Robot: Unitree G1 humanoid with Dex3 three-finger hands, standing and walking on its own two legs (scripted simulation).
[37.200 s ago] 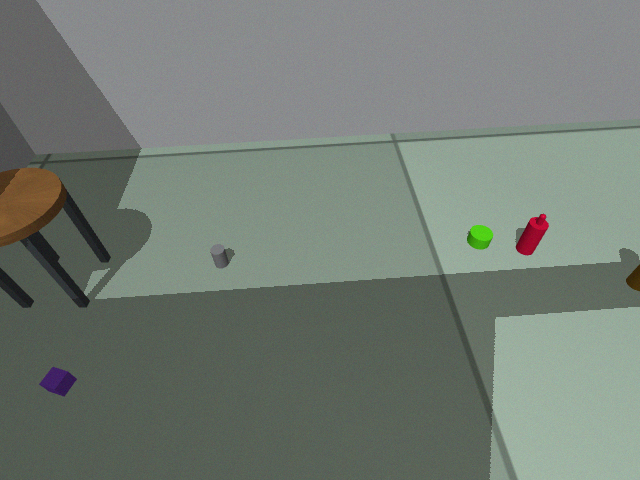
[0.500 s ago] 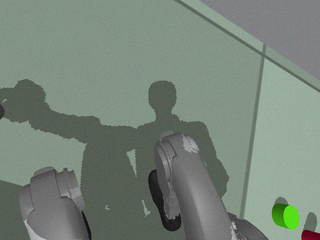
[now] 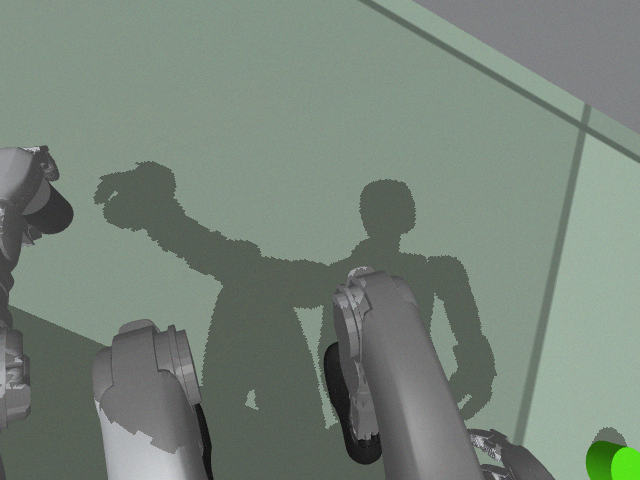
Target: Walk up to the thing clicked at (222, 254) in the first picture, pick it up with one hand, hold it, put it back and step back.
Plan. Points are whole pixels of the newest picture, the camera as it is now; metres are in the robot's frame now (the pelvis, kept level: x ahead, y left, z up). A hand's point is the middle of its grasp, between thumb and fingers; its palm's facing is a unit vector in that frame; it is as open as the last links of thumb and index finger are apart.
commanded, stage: lift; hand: left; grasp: from above
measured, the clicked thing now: (37, 204) +0.49 +0.28 -0.17
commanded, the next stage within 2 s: hold in 1.80 s
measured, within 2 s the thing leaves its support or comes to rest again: neither
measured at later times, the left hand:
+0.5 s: hand out of the picture +0.45 +0.30 -0.07, palm faces -0.45 -0.05 -0.89, open 9.2 cm
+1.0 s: hand out of the picture +0.38 +0.28 +0.12, palm faces -0.43 -0.10 -0.90, open 9.0 cm
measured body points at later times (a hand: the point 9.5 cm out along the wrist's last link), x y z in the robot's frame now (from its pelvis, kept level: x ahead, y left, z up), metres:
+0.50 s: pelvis +0.00 +0.00 +0.05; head +0.20 +0.06 +0.45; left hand +0.46 +0.30 -0.02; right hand +0.07 -0.27 -0.06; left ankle +0.08 +0.13 -0.30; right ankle +0.11 -0.14 -0.30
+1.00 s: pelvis +0.01 +0.00 +0.20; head +0.15 +0.02 +0.62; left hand +0.39 +0.28 +0.17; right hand +0.15 -0.26 +0.07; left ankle +0.08 +0.13 -0.30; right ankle +0.11 -0.15 -0.30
